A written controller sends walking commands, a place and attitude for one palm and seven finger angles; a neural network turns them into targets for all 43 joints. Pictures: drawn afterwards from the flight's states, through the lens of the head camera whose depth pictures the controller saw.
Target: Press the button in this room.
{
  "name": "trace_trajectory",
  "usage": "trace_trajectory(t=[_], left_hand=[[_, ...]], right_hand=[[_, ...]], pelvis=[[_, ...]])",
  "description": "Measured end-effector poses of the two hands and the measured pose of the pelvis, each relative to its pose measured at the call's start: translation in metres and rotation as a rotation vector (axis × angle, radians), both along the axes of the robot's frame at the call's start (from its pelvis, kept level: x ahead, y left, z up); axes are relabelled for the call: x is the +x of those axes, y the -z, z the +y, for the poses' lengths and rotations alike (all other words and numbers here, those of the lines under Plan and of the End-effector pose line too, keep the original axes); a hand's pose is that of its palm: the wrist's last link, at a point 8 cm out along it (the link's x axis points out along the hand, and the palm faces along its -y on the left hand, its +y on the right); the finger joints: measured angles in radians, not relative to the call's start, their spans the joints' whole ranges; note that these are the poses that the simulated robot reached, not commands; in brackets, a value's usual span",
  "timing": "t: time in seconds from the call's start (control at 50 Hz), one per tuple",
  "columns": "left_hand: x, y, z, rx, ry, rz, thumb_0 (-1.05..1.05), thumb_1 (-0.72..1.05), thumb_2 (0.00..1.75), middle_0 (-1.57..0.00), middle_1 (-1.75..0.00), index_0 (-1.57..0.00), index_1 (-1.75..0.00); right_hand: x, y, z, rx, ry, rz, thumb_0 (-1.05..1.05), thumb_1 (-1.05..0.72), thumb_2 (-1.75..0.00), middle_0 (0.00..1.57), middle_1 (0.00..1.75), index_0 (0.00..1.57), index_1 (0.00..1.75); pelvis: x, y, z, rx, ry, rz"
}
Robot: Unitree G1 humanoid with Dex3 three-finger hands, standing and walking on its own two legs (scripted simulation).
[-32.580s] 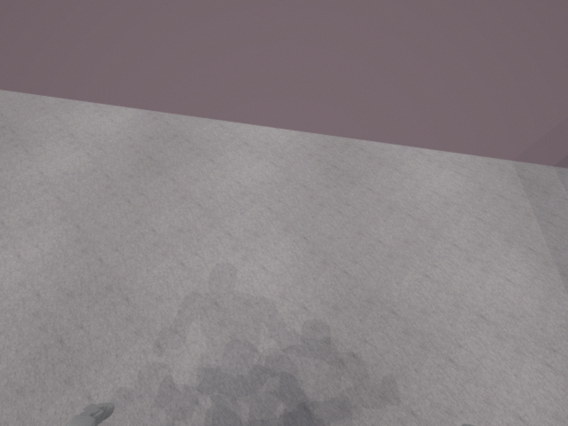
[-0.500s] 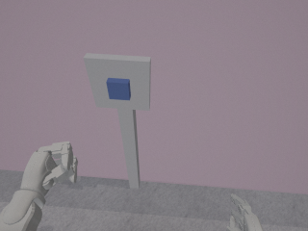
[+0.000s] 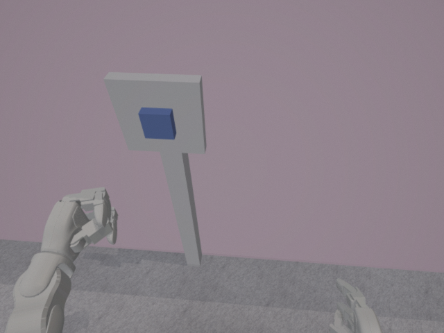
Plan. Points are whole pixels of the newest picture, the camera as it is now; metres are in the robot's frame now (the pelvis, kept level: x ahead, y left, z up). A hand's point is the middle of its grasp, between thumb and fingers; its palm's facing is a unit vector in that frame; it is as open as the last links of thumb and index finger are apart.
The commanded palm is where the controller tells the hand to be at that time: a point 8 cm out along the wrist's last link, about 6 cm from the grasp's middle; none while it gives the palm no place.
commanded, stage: aim a knuckle at the button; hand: left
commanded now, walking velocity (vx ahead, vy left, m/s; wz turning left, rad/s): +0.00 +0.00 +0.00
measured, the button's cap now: (158, 122) +0.52 +0.18 +0.11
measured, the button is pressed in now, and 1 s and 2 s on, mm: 0 0 0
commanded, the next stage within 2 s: none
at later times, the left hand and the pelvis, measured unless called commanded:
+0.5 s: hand (143, 195) +0.33 +0.17 +0.09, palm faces -0.04 -1.00 -0.01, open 3.1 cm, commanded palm +0.32 +0.23 +0.09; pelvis +0.02 +0.01 +0.00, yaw -1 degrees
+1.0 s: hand (166, 166) +0.41 +0.15 +0.08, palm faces -0.03 -1.00 -0.01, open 3.1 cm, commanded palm +0.39 +0.20 +0.08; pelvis +0.00 +0.02 -0.01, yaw -2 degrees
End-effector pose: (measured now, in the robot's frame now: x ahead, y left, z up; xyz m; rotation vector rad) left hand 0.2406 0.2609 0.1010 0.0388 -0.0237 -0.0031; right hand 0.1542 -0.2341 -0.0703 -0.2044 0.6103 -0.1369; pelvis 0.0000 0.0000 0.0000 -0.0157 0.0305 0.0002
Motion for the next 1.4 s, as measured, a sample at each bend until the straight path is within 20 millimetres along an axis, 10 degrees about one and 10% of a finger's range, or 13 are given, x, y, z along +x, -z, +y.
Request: trace_trajectory(t=[0.58, 1.02, 1.4], left_hand=[[0.087, 0.017, -0.036, -0.024, 0.029, 0.011, 0.02, 0.9, 0.9, -1.3, -1.5, -1.3, -1.5], [0.157, 0.022, -0.061, -0.029, 0.024, 0.0, 0.02, 0.91, 0.9, -1.3, -1.5, -1.3, -1.5], [0.137, 0.021, -0.054, -0.028, 0.022, -0.036, 0.02, 0.91, 0.9, -1.3, -1.5, -1.3, -1.5]], right_hand=[[-0.007, 0.015, 0.01, 0.022, 0.045, 0.133, 0.01, -0.9, -0.9, 0.21, 0.3, 0.21, 0.3], [-0.08, 0.04, -0.004, 0.01, 0.142, 0.366, 0.01, -0.91, -0.9, 0.21, 0.3, 0.2, 0.3], [-0.072, 0.04, -0.006, 0.023, 0.137, 0.36, 0.01, -0.91, -0.9, 0.21, 0.3, 0.2, 0.3]], pelvis=[[0.013, 0.003, 0.014, 0.01, 0.026, 0.058], [0.004, 0.011, 0.017, 0.004, 0.04, 0.115], [0.006, 0.01, 0.015, 0.0, 0.037, 0.104]])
